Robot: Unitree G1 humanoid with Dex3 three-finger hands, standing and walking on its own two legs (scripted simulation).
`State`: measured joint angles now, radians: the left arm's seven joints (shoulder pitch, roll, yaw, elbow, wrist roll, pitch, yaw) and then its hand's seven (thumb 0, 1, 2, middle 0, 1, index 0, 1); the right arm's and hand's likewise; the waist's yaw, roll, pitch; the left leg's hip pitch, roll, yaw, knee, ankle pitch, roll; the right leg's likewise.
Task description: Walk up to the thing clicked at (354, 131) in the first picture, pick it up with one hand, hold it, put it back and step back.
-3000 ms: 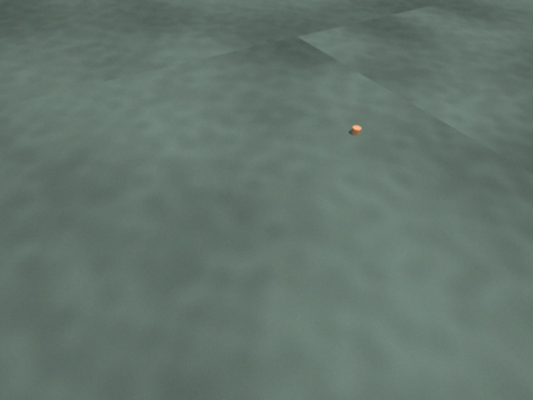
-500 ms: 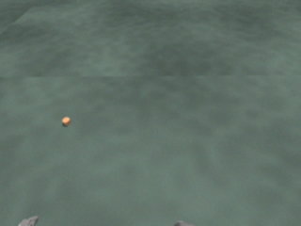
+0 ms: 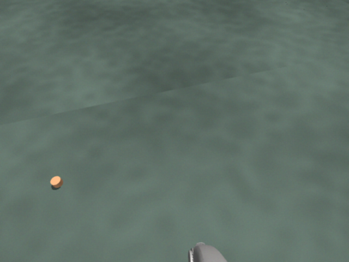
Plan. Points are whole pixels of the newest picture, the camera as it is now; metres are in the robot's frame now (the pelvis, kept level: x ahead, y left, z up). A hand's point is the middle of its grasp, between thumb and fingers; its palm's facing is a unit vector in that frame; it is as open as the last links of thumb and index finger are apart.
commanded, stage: walk up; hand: left
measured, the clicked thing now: (56, 181) +0.74 +0.63 -0.73
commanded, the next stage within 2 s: none
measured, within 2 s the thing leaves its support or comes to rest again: neither
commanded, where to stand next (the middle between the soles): +0.29 +0.64 m, yaw -34 degrees
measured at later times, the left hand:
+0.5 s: hand out of the picture +0.22 +0.54 -0.13, palm faces -0.18 -0.73 -0.66, open 7.4 cm
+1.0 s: hand out of the picture +0.32 +0.66 -0.13, palm faces -0.26 -0.77 -0.58, open 7.4 cm
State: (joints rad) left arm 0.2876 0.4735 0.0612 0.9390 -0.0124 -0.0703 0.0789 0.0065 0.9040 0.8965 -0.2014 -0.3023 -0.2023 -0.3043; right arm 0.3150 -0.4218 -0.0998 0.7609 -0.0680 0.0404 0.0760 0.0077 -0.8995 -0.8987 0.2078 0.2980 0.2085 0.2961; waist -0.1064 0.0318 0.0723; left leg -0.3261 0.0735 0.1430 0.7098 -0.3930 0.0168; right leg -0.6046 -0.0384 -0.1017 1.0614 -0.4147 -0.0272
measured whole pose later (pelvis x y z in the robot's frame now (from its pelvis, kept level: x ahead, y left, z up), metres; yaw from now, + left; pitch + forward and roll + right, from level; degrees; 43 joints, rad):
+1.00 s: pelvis +0.13 +0.41 -0.02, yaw -18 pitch -3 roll -3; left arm 0.24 0.40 0.05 0.80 0.00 -0.05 0.14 0.00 0.90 0.90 -0.21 -0.30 -0.21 -0.31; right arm 0.29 -0.42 -0.11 0.69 -0.07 0.13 0.05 0.01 -0.90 -0.90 0.21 0.30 0.21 0.30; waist -0.04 0.13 0.17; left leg -0.60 0.02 -0.04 1.43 -0.50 -0.05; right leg -0.45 -0.02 -0.08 0.80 -0.31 -0.05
